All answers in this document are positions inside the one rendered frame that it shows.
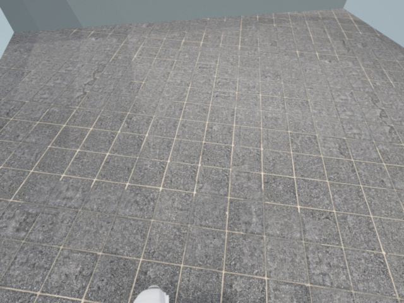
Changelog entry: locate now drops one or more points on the robot left thigh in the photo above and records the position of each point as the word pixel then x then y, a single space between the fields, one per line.
pixel 154 295

